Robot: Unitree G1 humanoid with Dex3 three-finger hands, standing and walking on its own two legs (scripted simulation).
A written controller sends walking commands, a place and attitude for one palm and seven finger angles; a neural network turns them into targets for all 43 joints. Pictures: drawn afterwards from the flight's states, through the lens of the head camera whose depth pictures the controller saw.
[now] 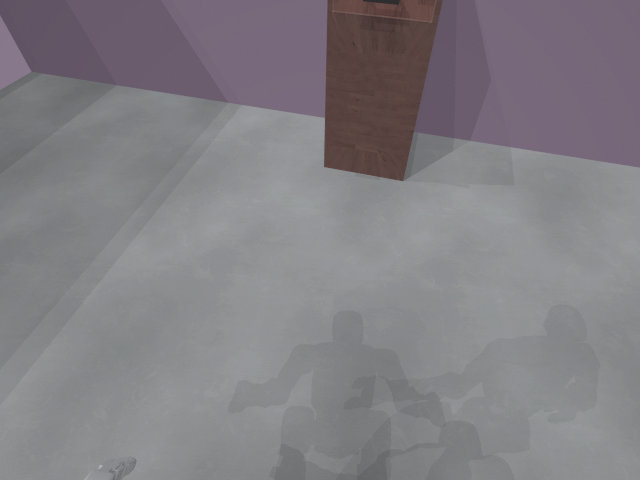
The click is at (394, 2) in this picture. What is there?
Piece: drawer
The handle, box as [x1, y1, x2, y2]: [363, 0, 399, 4]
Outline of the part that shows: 363,0 398,4 399,1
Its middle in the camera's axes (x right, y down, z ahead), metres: +0.21 -0.84 +1.34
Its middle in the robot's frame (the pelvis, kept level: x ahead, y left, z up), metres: +1.59 -0.13 +0.04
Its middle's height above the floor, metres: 0.81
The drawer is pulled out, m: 0.00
